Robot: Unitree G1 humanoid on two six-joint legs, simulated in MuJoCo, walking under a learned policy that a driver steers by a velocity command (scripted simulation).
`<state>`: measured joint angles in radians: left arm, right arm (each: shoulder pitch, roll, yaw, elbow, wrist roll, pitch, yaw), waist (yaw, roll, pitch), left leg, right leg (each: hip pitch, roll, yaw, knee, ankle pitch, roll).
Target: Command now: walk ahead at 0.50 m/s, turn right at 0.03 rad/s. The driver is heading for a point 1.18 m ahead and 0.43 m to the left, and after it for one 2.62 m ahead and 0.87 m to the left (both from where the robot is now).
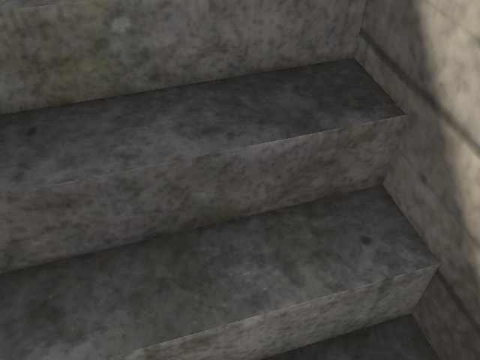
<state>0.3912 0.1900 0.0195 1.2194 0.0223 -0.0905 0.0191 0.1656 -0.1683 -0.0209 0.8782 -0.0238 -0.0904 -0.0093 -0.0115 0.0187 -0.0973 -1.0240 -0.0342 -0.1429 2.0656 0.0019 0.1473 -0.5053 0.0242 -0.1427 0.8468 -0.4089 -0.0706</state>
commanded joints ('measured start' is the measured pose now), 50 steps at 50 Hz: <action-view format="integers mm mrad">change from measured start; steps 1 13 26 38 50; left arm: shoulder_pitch -1 182 -111 -859 -274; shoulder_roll -70 81 -179 -83 -48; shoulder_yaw -32 6 -26 -106 2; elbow -37 -168 -552 -656 -200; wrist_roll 2 -46 17 28 2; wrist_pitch -72 -45 24 105 24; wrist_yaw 10 63 6 -77 75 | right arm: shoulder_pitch -22 -167 56 345 -5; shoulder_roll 145 166 75 23 137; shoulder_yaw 64 94 3 40 -30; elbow -93 -228 142 229 -126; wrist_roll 48 57 10 -74 -9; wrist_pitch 15 69 -21 25 11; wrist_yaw -35 -5 -7 115 -7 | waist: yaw -28 -19 137 -42 -64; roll -21 -136 -44 80 -63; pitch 105 -78 203 10 109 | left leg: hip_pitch -205 481 394 459 -16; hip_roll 17 -22 187 192 -2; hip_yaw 60 402 4 29 -17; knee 261 -563 -1627 -1995 27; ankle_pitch -120 -529 -313 -50 98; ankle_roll -5 32 -27 107 0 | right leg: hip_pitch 87 311 -639 -699 -124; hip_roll -262 -251 53 -163 -345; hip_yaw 348 18 318 -43 535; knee -514 -678 1164 879 -305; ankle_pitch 227 1628 483 314 -507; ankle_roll -125 -173 -42 -189 -43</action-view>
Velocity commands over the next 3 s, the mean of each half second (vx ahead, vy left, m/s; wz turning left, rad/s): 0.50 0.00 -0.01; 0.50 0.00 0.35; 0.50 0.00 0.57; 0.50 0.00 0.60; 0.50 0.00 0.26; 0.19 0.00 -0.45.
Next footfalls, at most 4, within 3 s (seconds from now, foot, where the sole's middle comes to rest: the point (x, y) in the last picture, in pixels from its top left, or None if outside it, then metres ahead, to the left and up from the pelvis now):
0.30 left None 0.28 0.11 -0.52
0.86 right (309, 251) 0.60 -0.12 -0.31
1.40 left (151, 130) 0.74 0.20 -0.10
1.86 right None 1.06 0.11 0.11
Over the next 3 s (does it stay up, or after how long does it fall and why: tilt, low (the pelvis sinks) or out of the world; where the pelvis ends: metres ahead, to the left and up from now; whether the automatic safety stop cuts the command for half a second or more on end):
stays up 1.04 0.39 0.99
